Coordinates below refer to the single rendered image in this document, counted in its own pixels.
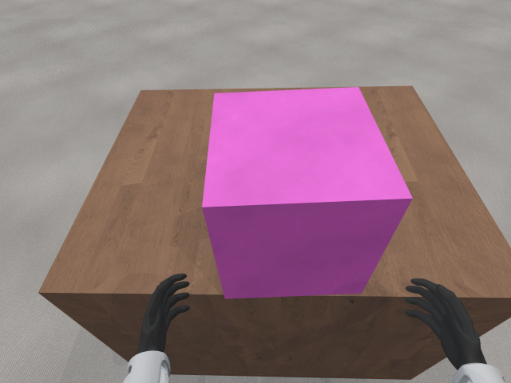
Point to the pedestal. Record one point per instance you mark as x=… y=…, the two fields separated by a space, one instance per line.
x=143 y=222

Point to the carton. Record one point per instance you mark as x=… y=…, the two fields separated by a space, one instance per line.
x=301 y=192

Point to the robot left hand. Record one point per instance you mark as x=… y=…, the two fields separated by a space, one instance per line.
x=158 y=315

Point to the robot right hand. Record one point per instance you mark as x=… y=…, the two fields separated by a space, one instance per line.
x=449 y=321

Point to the right robot forearm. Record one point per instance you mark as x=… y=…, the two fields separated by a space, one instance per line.
x=478 y=373

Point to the left robot forearm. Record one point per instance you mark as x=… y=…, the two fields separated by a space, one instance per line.
x=148 y=367

